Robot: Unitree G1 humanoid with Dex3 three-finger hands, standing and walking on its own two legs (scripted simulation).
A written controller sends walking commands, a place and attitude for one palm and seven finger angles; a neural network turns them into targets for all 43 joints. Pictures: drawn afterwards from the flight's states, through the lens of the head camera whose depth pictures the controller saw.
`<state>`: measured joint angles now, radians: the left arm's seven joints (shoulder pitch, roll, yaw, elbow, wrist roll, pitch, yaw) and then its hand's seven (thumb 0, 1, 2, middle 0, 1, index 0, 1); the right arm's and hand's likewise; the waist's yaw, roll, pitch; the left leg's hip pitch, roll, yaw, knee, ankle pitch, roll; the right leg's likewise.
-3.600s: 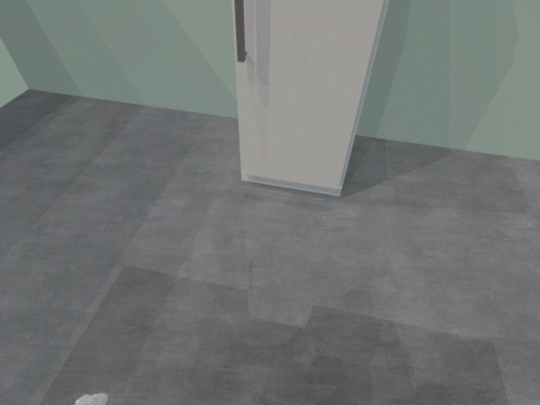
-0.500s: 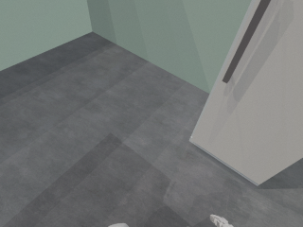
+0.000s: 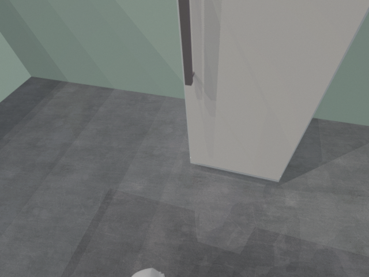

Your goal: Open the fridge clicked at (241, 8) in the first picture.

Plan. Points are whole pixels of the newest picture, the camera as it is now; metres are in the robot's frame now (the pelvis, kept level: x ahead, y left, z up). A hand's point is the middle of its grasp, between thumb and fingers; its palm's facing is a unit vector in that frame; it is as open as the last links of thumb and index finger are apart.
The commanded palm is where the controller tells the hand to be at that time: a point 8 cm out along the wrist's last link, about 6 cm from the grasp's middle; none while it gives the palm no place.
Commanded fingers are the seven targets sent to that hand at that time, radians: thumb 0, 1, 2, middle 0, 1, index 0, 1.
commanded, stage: turn to face it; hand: left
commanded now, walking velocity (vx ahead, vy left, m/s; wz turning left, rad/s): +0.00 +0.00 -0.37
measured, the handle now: (187, 25) +0.78 +0.02 +0.16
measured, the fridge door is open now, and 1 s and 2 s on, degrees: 0 0 0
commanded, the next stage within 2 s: take the last steps up to it in 0.28 s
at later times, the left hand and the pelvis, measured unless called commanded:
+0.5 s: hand out of the picture +0.09 +0.22 -0.17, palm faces -0.12 -0.98 -0.16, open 7.3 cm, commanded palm none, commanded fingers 0.00 0.90 0.90 -0.20 -0.30 -0.20 -0.30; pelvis +0.00 +0.04 +0.01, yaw -10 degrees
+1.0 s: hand (146, 253) +0.20 +0.13 -0.15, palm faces -0.21 -0.96 -0.17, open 7.3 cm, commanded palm none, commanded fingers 0.00 0.90 0.90 -0.20 -0.30 -0.20 -0.30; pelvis +0.08 -0.01 +0.00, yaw -12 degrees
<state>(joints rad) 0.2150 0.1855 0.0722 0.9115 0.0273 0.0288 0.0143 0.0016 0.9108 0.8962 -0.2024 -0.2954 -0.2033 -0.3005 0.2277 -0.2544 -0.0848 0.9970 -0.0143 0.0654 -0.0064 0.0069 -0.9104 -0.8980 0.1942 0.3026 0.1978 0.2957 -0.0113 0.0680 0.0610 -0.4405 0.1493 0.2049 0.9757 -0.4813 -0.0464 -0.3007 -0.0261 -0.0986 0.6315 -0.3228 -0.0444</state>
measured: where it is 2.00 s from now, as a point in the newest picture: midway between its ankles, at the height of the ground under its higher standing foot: (203, 272)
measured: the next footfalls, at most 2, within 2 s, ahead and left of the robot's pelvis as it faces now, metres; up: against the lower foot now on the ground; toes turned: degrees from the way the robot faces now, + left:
left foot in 0.40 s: +0.04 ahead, +0.13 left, +0.00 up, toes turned -4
right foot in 0.94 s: +0.12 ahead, -0.13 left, +0.00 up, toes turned -20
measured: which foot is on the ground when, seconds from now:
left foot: up 0.00-0.38, down 0.40-0.94, up 0.96-1.00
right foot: down 0.00-0.40, up 0.42-0.92, down 0.94-1.00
